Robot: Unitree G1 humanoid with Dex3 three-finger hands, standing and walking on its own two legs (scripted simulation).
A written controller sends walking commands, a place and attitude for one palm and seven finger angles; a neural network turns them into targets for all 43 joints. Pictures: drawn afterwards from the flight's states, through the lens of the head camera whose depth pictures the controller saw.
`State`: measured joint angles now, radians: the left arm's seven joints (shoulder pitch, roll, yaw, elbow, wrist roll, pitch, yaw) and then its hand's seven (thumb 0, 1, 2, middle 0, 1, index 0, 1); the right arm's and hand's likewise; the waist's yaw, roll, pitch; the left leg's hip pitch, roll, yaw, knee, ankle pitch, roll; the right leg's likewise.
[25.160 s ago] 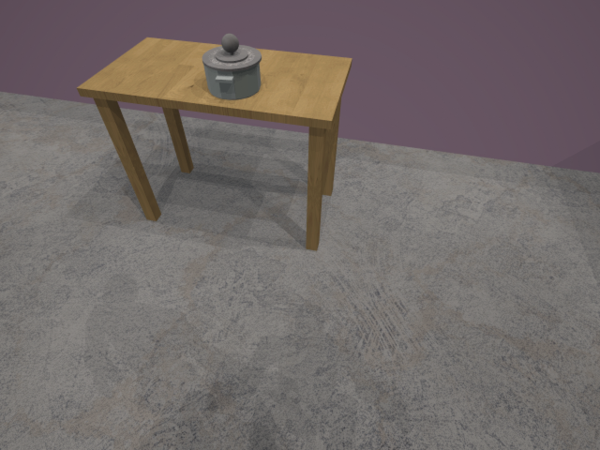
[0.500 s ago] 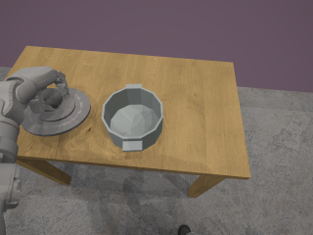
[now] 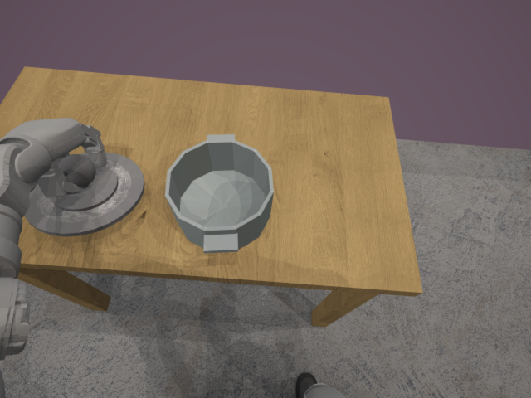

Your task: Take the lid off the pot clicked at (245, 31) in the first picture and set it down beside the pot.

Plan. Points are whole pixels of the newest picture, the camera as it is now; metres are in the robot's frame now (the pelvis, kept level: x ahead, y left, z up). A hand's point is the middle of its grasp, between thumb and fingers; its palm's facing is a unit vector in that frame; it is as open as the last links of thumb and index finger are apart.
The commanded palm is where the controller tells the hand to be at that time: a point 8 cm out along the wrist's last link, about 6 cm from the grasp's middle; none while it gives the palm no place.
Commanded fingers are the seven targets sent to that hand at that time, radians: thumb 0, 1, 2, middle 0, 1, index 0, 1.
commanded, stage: lower the lid onto the table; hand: left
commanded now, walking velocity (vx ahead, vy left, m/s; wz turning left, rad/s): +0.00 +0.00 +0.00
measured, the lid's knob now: (76, 171) +0.46 +0.30 +0.01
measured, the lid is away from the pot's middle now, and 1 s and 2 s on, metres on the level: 0.23 0.23 0.23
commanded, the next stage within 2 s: open the fingers wide in 0.88 s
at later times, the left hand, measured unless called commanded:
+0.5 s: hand (71, 181) +0.44 +0.30 +0.00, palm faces -0.53 -0.08 -0.85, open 8.3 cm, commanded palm +0.48 +0.30 +0.06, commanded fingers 0.00 0.52 1.08 -0.84 -1.00 -0.84 -0.98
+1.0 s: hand (79, 188) +0.44 +0.30 -0.01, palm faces -0.53 -0.07 -0.85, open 8.2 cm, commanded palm +0.45 +0.29 +0.04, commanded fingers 0.00 0.51 1.03 -0.81 -1.00 -0.81 -0.98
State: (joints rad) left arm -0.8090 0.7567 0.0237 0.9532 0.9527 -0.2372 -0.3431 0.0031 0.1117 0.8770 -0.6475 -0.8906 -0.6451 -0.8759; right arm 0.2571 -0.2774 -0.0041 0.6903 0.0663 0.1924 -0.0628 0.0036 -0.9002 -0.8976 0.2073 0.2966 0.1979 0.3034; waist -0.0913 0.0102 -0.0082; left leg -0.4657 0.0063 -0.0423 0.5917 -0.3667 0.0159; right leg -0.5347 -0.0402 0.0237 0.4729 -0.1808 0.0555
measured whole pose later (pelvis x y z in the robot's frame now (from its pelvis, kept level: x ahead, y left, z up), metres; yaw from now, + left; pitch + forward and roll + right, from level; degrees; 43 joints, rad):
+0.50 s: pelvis +0.00 +0.00 -0.01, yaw -1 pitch +17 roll -2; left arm -0.81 0.78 0.05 1.00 0.98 -0.26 -0.31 0.00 0.11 0.87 -0.65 -0.89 -0.64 -0.88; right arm 0.29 -0.28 -0.01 0.68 0.05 0.20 -0.07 0.00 -0.90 -0.90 0.21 0.30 0.20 0.30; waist -0.11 0.01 -0.03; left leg -0.58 0.01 -0.04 0.69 -0.41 0.02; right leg -0.65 -0.03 0.03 0.56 -0.21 0.05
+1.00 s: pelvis -0.02 +0.00 -0.03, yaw -1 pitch +19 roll -3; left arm -0.86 0.79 0.02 1.04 0.99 -0.26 -0.29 -0.01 0.09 0.85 -0.67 -0.94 -0.68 -0.92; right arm 0.28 -0.28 0.01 0.65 0.06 0.24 -0.08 0.00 -0.90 -0.90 0.21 0.30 0.20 0.30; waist -0.13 0.02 -0.05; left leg -0.72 0.01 -0.05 0.83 -0.45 0.01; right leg -0.78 -0.03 0.02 0.69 -0.25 0.05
